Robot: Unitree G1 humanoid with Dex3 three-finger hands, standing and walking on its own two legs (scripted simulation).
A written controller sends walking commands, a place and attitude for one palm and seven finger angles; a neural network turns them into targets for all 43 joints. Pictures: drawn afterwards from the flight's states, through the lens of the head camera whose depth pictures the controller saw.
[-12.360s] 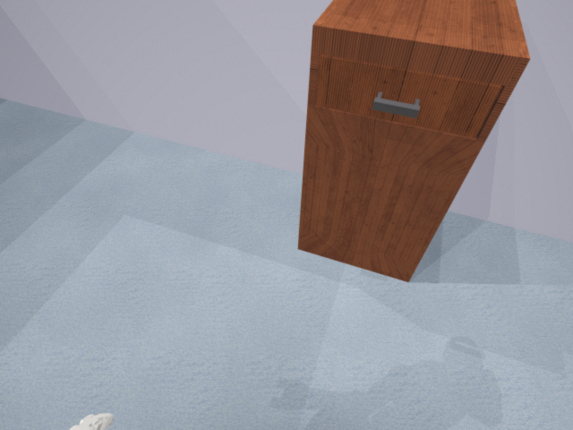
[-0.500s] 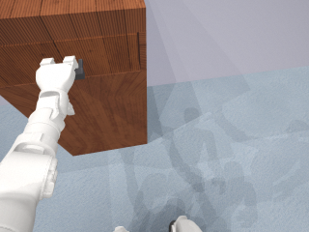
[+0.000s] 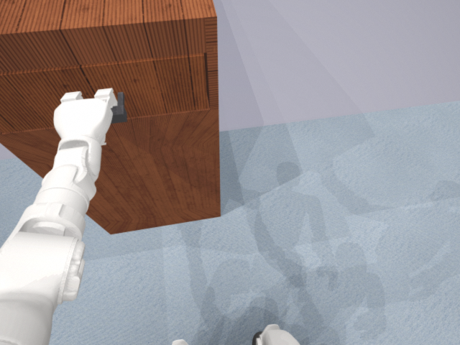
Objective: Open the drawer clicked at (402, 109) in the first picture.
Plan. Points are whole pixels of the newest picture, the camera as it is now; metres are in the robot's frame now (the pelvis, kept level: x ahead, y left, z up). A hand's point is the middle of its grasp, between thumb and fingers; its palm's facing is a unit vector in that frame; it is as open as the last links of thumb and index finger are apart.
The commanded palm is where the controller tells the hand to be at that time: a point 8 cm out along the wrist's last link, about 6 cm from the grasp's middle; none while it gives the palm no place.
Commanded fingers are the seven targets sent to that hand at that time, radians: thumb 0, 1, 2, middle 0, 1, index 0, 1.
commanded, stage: pull the drawer open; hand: left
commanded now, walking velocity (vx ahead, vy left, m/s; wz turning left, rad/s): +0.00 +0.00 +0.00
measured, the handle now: (95, 108) +0.55 +0.22 +0.04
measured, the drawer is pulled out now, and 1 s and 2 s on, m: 0.00 0.03 0.22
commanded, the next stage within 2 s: none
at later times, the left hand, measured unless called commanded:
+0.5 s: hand (97, 144) +0.48 +0.21 +0.02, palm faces -0.03 -0.03 -1.00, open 5.7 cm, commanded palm +0.43 +0.22 +0.07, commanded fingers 0.00 0.90 0.90 -0.40 -1.35 -0.40 -1.35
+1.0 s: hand (96, 151) +0.46 +0.21 +0.02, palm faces -0.05 -0.01 -1.00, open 5.7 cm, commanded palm +0.43 +0.22 +0.07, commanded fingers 0.00 0.90 0.90 -0.40 -1.35 -0.40 -1.35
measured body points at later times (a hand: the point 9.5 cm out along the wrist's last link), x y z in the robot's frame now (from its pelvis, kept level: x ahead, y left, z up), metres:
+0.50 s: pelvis +0.02 +0.00 +0.01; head +0.11 -0.01 +0.45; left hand +0.48 +0.21 +0.08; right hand +0.03 -0.27 -0.13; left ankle -0.04 +0.11 -0.70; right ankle +0.00 -0.13 -0.70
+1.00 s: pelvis +0.00 -0.01 +0.01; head +0.10 -0.02 +0.45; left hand +0.46 +0.21 +0.08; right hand +0.06 -0.28 -0.13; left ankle -0.04 +0.11 -0.70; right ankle +0.00 -0.13 -0.70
